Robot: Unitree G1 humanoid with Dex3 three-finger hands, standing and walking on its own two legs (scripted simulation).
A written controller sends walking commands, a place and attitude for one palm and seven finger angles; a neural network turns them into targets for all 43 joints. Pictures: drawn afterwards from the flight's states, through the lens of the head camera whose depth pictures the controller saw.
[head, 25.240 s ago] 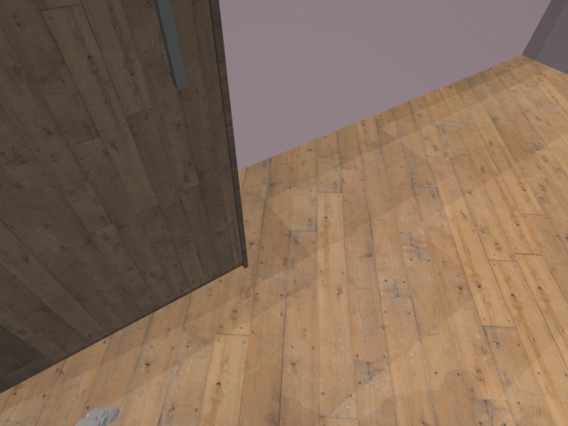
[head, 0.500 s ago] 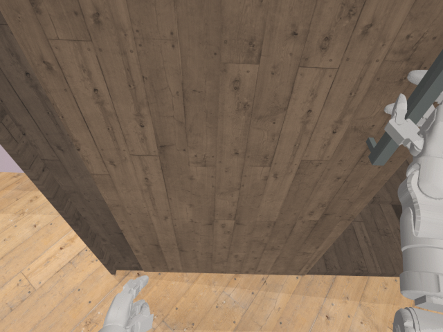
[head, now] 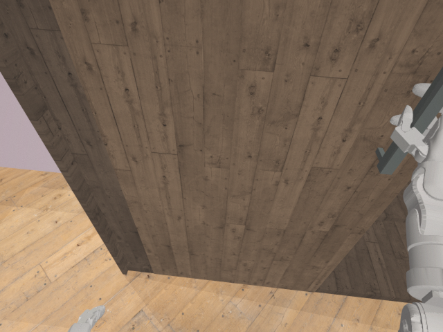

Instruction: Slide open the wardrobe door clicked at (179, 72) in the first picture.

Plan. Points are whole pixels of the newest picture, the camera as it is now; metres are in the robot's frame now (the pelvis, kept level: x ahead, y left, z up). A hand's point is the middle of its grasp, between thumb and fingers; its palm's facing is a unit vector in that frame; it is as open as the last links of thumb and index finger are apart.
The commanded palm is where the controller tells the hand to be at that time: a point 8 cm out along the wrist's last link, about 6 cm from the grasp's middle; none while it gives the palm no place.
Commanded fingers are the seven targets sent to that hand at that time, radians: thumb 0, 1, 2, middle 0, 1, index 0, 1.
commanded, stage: stop walking and hold the door there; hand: right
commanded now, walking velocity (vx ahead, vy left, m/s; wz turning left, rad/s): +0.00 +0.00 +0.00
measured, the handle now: (419, 105) +0.43 -0.30 +0.24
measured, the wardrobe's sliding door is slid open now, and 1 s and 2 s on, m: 0.54 0.54 0.54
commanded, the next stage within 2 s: loosen the grip on the handle in 0.44 s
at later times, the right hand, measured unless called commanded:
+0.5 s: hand (399, 131) +0.39 -0.27 +0.21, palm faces +0.50 +0.85 -0.19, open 6.4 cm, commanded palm +0.35 -0.27 +0.16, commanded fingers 0.00 -0.90 -0.90 0.45 1.40 0.45 1.40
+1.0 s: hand (410, 131) +0.38 -0.27 +0.22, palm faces +0.51 +0.84 -0.18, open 14.3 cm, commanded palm +0.34 -0.30 +0.22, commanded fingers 0.00 0.55 -0.20 0.26 1.17 0.26 1.17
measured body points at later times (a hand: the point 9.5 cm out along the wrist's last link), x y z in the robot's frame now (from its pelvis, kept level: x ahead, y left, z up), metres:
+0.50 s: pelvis +0.03 +0.01 +0.00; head +0.03 +0.04 +0.44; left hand +0.19 +0.26 -0.12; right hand +0.36 -0.31 +0.22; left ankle -0.05 +0.10 -0.74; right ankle +0.06 -0.06 -0.74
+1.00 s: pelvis -0.01 +0.05 -0.01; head +0.00 +0.05 +0.44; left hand +0.11 +0.31 -0.12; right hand +0.35 -0.31 +0.23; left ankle -0.05 +0.11 -0.74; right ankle +0.06 -0.06 -0.74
